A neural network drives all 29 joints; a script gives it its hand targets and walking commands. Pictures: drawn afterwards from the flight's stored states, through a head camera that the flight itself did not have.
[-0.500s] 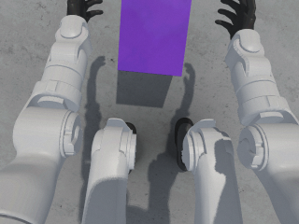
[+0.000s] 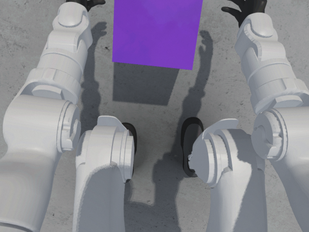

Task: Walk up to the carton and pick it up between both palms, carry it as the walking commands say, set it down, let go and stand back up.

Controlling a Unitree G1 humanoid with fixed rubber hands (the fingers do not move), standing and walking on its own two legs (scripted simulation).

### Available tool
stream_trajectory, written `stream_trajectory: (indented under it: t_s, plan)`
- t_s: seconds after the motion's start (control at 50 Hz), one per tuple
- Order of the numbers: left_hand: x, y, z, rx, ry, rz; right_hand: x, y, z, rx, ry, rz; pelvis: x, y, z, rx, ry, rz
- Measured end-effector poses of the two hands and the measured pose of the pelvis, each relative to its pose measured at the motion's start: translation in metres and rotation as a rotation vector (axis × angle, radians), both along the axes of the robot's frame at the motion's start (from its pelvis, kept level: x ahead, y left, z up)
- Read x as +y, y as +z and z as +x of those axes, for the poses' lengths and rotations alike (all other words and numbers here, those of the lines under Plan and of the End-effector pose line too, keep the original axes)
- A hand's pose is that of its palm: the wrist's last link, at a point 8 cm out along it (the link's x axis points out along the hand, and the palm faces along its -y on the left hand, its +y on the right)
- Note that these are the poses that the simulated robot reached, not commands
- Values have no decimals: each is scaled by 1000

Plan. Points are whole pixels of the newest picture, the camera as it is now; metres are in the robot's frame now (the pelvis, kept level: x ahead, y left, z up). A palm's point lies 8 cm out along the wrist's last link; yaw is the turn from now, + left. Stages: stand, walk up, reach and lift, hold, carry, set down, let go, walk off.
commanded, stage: reach and lift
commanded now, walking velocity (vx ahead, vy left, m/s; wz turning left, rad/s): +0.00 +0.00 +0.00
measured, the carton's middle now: (157, 9) +0.54 +0.02 -0.29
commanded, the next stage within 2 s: none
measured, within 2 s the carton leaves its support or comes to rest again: leaves its support in 1.26 s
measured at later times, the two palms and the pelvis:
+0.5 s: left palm (89, 5) +0.52 +0.16 -0.21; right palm (240, 10) +0.52 -0.14 -0.19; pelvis -0.01 +0.00 +0.00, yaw +1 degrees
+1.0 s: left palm (91, 2) +0.53 +0.15 -0.20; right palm (237, 0) +0.54 -0.12 -0.18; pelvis +0.01 +0.00 -0.01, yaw +1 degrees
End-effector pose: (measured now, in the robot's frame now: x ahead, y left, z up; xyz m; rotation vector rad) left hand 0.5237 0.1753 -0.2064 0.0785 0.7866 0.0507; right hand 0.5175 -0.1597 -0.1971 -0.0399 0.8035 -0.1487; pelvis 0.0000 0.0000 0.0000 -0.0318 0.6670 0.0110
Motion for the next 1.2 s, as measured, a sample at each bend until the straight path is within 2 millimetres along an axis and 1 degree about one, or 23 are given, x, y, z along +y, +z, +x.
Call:
stream_trajectory:
  t_s: [0.06, 0.22, 0.3, 0.4, 0.46, 0.6, 0.78, 0.94, 1.2]
  plan:
    - [1, -2, 0, 2, 2, -3, -1, 2, 3, -18, -1, -1, -1, -2, 0, -7, 1, -1]
    - [-7, -2, -2, -3, -5, -18, -5, 1, 0, -8, -6, -2, -2, -4, -3, -21, 2, 1]
    - [-8, -1, -3, -3, -6, -20, -2, 1, -1, -8, -7, 7, -2, -4, -6, -29, 2, 3]
    - [-12, 1, -3, -5, -16, -25, 8, 2, 1, -12, 10, 22, -2, -4, -8, -36, 4, 5]
    - [-18, 1, -2, -6, -26, -32, 18, 4, 4, -21, 25, 34, -1, -3, -9, -38, 5, 5]
    - [-20, 2, -1, -7, -33, -26, 41, 4, 8, -17, 63, 57, 0, -3, -9, -39, 8, 7]
    - [-21, 3, 3, 18, -47, -26, 40, 7, 12, -5, 47, 35, 2, -5, -6, -43, 14, 3]
    - [-25, 1, 3, 29, -62, -54, 36, 12, 18, 8, 67, 44, 1, -11, 2, -29, 15, 4]
    - [-26, 2, 0, 44, -58, -51, 36, 15, 17, 8, 51, 59, -3, -8, 10, 1, 24, 4]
